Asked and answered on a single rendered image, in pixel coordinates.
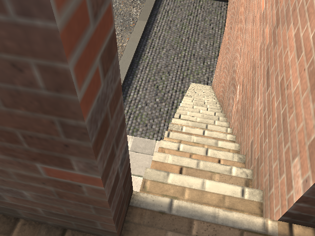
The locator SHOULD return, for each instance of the stairs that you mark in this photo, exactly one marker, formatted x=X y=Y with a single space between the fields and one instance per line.
x=198 y=160

